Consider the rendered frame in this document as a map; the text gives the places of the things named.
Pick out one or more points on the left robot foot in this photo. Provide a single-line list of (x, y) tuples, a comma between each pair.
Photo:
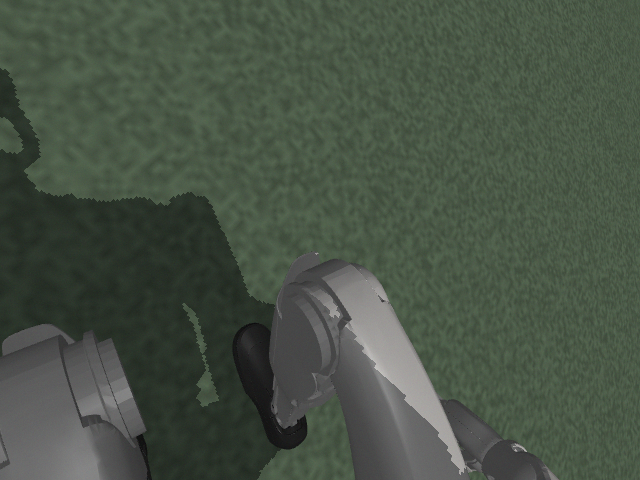
[(143, 448)]

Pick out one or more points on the right robot foot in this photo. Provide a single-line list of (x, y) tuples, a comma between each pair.
[(251, 356)]

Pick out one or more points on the right robot hand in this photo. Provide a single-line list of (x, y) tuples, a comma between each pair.
[(473, 434)]

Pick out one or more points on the right robot arm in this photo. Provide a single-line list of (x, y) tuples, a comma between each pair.
[(508, 460)]

